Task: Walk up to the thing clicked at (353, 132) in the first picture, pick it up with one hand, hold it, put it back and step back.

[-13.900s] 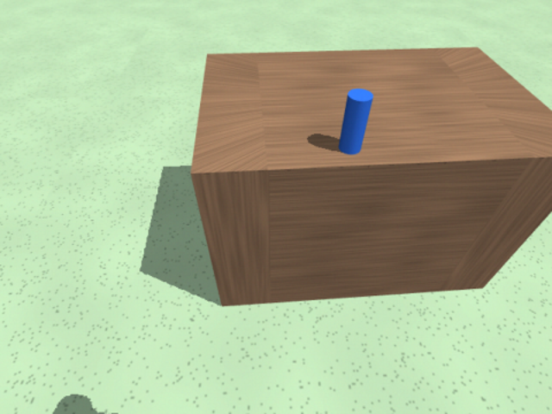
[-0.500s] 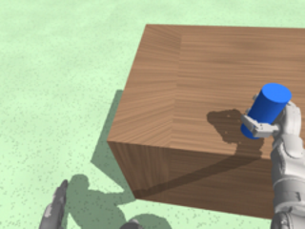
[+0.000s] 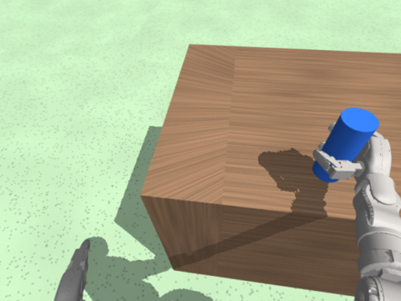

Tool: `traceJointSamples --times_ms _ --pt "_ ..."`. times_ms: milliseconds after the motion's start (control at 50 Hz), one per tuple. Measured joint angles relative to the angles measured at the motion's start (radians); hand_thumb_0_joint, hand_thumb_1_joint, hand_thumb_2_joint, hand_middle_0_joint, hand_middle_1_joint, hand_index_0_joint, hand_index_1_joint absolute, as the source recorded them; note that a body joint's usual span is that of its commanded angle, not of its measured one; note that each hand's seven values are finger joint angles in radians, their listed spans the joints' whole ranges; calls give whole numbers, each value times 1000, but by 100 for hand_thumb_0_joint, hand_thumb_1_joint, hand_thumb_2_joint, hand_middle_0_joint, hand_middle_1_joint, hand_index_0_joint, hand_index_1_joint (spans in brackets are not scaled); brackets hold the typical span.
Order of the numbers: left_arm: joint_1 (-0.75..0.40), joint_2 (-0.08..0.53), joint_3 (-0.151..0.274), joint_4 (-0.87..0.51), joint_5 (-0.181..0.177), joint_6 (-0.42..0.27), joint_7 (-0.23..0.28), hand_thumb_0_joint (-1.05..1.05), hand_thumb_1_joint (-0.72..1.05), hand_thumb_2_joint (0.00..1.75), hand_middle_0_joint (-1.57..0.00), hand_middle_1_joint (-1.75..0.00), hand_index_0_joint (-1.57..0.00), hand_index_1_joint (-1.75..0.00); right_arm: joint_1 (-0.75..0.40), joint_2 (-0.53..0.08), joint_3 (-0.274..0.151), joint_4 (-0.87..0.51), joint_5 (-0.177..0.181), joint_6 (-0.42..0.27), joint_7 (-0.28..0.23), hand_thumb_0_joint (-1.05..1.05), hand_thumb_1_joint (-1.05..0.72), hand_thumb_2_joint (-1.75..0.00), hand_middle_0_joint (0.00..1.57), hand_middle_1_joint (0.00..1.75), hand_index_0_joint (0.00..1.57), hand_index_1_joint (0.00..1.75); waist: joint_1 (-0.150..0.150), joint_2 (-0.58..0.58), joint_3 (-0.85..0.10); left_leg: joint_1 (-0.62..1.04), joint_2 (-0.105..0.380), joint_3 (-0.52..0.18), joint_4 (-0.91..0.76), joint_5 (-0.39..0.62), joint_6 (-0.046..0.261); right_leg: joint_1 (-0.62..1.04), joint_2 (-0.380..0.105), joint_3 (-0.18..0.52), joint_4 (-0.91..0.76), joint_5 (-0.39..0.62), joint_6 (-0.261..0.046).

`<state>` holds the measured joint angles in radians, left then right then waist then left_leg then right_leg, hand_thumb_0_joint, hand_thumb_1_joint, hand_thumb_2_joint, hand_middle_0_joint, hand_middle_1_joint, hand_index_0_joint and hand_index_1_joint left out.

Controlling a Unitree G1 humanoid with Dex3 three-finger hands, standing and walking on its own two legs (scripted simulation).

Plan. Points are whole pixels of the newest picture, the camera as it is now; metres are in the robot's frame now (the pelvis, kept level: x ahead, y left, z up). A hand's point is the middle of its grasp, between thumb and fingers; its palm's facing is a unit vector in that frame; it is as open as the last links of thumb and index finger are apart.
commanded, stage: lift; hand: right
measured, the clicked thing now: (341, 148) +0.42 -0.22 +0.10
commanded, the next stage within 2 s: hold in 1.40 s
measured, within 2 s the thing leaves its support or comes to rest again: neither
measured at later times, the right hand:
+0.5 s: hand (342, 140) +0.41 -0.20 +0.13, palm faces +0.19 +0.98 -0.01, open 8.6 cm
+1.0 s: hand (357, 133) +0.36 -0.18 +0.20, palm faces +0.18 +0.98 -0.01, open 8.6 cm
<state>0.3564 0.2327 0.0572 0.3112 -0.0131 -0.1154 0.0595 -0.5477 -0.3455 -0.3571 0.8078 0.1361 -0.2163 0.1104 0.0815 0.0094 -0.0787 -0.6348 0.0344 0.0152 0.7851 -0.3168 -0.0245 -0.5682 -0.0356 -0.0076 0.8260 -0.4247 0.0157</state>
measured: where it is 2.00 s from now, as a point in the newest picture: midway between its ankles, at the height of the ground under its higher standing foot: outside the picture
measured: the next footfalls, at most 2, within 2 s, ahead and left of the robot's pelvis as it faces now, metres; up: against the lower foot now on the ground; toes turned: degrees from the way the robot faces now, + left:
none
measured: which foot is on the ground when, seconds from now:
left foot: down 0.00-1.00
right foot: down 0.00-1.00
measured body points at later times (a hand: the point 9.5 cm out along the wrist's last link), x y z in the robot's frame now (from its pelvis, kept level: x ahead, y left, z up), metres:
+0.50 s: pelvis +0.01 +0.00 +0.02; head +0.03 +0.01 +0.47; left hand +0.16 +0.27 -0.04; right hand +0.39 -0.25 +0.14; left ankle +0.04 +0.14 -0.70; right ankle -0.01 -0.13 -0.70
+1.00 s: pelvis +0.00 +0.01 +0.03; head -0.02 +0.02 +0.48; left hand +0.16 +0.27 -0.04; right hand +0.35 -0.23 +0.20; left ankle +0.04 +0.14 -0.70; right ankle -0.01 -0.13 -0.70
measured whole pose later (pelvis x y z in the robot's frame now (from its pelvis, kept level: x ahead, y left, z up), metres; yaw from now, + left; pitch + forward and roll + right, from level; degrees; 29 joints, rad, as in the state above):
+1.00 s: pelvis +0.00 +0.01 +0.03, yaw +0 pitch -1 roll +0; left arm 0.29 0.23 0.08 0.51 -0.03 -0.12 0.10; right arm -0.34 -0.25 -0.24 0.18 0.19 0.21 0.01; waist 0.00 -0.04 -0.04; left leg -0.31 0.04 0.02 0.56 -0.23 -0.02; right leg -0.24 -0.03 -0.01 0.57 -0.32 0.02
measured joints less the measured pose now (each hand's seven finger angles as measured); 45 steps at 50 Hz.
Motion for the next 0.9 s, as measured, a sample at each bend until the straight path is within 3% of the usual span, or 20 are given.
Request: traceJointSamples --times_ms 160,460,660,900 --pt "-11 0 1 19 -4 7 6 -1 -54 6 -6 -5 -6 -5 7 2 -3 -19 4 13 -8 -2 24 -107 77 115 81 116 -3 -4 10 33 -1 -1 -25 7 1 37 -1 -2 -31 10 1" --pt "-22 -1 9 86 -7 2 19 -1 -53 5 -5 -6 -6 -6 100 58 52 -212 21 89 -59 -2 24 -107 78 114 81 115 -34 -26 17 139 -3 -2 -102 27 3 146 -1 -6 -118 35 4" --pt "-46 -12 5 124 -14 15 36 -1 -53 5 -5 -5 -5 -5 148 78 91 -383 43 214 -78 -2 25 -108 78 114 81 115 -59 -44 14 233 2 3 -158 44 3 243 5 -4 -187 63 4" --pt "-55 -6 28 174 -16 7 37 -1 -53 5 -5 -5 -5 -5 204 95 106 -567 54 369 -94 -2 25 -109 78 114 82 115 -74 -52 39 300 7 4 -207 73 3 313 11 -5 -245 98 3"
